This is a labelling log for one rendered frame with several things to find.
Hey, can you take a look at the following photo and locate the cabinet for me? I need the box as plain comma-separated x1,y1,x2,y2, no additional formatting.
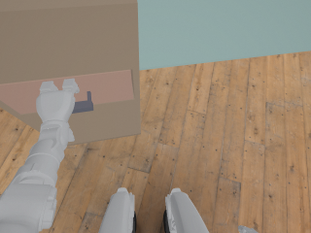
0,0,141,147

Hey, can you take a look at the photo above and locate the robot shin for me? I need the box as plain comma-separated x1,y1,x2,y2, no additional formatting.
110,187,133,233
167,187,181,233

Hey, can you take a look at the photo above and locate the handle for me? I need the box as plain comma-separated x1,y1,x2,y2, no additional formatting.
72,91,94,114

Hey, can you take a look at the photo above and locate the drawer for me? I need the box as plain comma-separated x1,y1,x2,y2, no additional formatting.
0,69,133,115

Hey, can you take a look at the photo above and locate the robot left forearm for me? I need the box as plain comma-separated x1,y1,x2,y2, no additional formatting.
0,119,69,207

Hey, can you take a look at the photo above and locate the right robot shin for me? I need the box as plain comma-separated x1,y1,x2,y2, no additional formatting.
167,187,181,233

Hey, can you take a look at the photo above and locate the left robot hand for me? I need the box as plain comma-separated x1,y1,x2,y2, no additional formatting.
36,78,80,142

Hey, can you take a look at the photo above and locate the left robot shin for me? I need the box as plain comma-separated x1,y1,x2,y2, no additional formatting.
110,187,133,233

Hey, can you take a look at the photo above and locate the left robot upper arm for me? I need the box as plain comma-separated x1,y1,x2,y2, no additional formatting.
0,183,57,233

